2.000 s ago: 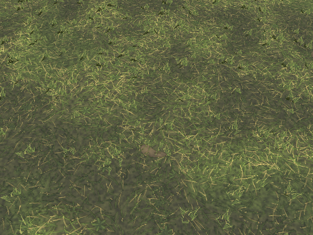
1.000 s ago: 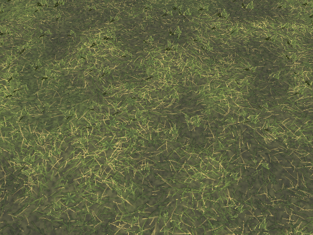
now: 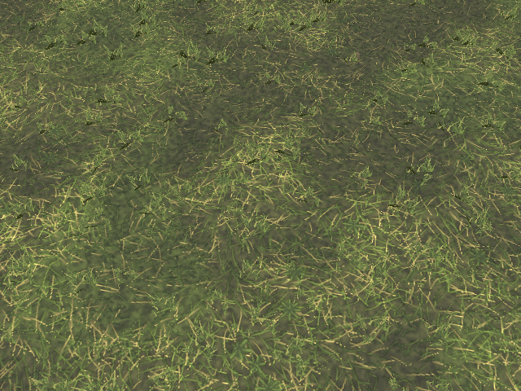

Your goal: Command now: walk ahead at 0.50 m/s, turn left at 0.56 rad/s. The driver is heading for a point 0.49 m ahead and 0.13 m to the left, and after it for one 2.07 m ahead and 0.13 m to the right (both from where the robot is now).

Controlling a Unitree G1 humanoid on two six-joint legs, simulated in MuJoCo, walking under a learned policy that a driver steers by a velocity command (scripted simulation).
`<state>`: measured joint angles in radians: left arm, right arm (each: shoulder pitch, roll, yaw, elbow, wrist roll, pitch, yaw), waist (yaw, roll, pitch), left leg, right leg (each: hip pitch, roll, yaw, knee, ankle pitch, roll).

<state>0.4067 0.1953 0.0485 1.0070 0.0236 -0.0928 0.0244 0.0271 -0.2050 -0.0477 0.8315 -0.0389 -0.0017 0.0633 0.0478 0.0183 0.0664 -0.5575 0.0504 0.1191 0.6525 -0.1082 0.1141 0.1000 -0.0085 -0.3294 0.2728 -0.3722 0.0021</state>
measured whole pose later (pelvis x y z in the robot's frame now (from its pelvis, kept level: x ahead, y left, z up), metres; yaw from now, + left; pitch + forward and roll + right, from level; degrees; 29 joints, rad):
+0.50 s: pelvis +0.27 +0.04 +0.01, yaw +18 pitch +2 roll +0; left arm 0.03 0.25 0.04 0.75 0.04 -0.02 -0.03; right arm 0.43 -0.26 -0.07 0.90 -0.01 -0.05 0.00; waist -0.09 -0.04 0.04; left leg 0.01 -0.14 -0.15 0.27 -0.30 0.12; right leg -0.65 -0.08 0.02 0.70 -0.05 0.04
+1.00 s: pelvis +0.54 +0.07 +0.01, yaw +10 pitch +2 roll -1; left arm 0.44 0.24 0.06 0.90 0.00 -0.05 -0.01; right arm 0.06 -0.24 -0.01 0.74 -0.04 -0.04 0.03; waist 0.08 0.04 0.04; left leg -0.60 0.06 -0.05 0.70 -0.10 -0.05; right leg -0.08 0.12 0.13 0.28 -0.22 -0.09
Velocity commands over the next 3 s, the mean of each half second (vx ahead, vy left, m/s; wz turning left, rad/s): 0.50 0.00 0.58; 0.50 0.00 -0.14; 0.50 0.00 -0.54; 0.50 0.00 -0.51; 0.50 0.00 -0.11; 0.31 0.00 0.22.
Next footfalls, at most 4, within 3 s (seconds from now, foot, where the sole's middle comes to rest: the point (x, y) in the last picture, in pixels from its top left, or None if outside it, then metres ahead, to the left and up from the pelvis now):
0.06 left None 0.18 0.08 -0.77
0.60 right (283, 355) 0.54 0.00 -0.77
1.12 left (200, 277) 0.75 0.24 -0.77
1.66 right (286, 209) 1.00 0.00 -0.77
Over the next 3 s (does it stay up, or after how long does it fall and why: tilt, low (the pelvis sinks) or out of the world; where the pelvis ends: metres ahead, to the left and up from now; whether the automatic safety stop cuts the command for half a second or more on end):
stays up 1.48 -0.15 0.01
